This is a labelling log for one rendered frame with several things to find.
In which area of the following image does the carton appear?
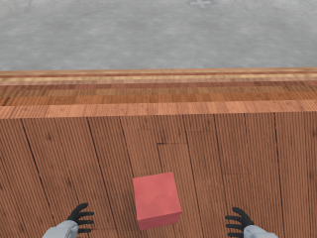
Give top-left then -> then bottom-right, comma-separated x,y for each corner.
133,172 -> 182,230

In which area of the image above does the left robot forearm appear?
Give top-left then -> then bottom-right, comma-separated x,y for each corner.
42,220 -> 78,238

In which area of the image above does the right robot hand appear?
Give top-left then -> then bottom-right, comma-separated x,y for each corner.
225,206 -> 255,238

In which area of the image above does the right robot forearm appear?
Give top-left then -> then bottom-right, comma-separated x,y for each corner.
244,225 -> 278,238

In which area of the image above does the left robot hand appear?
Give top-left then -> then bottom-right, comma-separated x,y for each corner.
66,202 -> 94,238

